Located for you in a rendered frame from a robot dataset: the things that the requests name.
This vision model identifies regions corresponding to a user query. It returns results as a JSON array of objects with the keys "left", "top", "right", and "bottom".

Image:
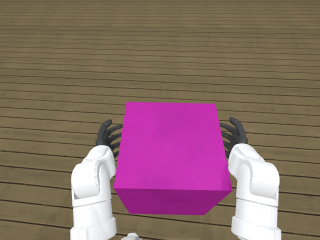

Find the left robot forearm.
[{"left": 70, "top": 145, "right": 117, "bottom": 240}]

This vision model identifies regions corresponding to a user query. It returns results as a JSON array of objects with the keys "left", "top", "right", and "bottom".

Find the carton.
[{"left": 114, "top": 102, "right": 233, "bottom": 215}]

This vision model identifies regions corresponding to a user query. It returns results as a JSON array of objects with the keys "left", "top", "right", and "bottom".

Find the robot right hand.
[{"left": 219, "top": 117, "right": 248, "bottom": 160}]

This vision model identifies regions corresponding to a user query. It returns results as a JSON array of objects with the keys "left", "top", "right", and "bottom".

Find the robot left hand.
[{"left": 95, "top": 119, "right": 123, "bottom": 159}]

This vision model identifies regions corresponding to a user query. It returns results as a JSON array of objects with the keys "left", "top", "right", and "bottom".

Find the robot left shin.
[{"left": 127, "top": 233, "right": 138, "bottom": 237}]

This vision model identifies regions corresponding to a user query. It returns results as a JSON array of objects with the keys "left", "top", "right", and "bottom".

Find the right robot forearm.
[{"left": 228, "top": 143, "right": 281, "bottom": 240}]

